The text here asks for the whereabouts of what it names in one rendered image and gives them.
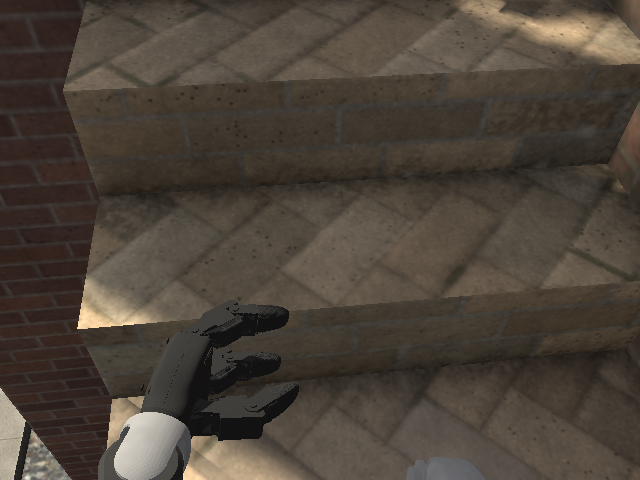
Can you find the robot left hand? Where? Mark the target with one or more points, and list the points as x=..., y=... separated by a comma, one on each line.
x=188, y=372

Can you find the robot left forearm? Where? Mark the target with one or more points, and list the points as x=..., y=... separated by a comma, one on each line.
x=151, y=446

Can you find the robot right thigh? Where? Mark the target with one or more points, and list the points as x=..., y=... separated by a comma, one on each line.
x=444, y=468

